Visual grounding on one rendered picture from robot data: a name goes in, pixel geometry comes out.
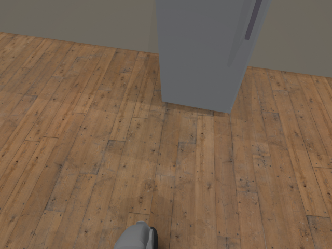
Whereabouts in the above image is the fridge door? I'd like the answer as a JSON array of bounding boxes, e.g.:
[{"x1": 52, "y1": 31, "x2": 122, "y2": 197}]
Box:
[{"x1": 157, "y1": 0, "x2": 268, "y2": 110}]

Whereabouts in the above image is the left robot thigh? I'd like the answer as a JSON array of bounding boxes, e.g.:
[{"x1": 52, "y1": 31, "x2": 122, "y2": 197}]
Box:
[{"x1": 113, "y1": 224, "x2": 154, "y2": 249}]

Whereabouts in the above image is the handle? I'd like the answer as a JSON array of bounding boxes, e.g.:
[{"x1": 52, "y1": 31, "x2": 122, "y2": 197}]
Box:
[{"x1": 245, "y1": 0, "x2": 262, "y2": 40}]

